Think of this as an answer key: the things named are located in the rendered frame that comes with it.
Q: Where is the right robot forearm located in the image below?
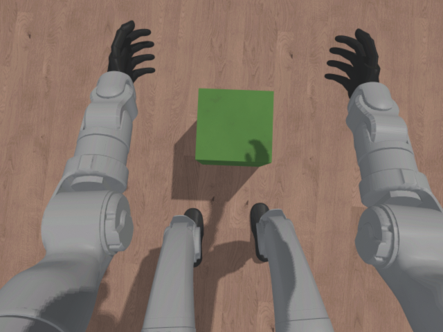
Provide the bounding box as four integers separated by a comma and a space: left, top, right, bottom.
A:
346, 82, 443, 213

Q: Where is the left robot forearm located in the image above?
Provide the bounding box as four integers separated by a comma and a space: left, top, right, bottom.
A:
41, 71, 138, 249

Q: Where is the robot right hand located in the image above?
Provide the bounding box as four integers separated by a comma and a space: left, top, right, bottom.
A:
325, 28, 380, 99

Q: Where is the left robot foot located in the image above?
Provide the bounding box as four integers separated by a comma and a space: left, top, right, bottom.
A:
184, 208, 204, 267

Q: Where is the carton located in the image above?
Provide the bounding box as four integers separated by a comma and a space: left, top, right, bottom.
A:
195, 89, 274, 167

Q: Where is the robot left hand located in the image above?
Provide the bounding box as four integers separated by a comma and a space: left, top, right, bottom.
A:
107, 20, 155, 83

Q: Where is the robot left upper arm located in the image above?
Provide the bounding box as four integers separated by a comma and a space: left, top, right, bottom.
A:
0, 190, 134, 332

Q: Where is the robot right upper arm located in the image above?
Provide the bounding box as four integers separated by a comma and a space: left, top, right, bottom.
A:
354, 203, 443, 332

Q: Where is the left robot thigh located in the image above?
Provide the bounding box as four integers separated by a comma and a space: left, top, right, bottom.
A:
141, 222, 201, 332

